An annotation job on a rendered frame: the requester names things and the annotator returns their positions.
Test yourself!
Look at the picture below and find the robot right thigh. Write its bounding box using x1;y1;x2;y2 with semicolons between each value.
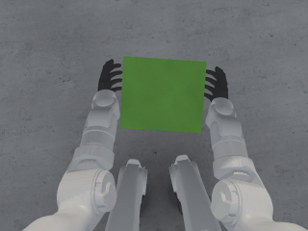
168;159;222;231

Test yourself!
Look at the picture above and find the robot right hand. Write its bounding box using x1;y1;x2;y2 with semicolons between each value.
204;66;228;102

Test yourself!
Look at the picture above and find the left robot upper arm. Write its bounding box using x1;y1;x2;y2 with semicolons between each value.
22;168;117;231

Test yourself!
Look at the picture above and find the right robot forearm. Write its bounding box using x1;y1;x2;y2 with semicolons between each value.
205;97;266;190

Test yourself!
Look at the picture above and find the right robot upper arm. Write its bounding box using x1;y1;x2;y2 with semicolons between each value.
210;178;308;231

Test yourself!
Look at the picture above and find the carton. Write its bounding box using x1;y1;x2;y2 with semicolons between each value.
119;56;207;134

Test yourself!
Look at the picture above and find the right robot foot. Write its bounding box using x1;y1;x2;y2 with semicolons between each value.
174;192;183;216

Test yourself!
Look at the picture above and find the robot left hand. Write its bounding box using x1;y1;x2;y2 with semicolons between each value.
97;59;123;92

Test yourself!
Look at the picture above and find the left robot forearm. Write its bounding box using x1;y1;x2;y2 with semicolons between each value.
57;90;120;207

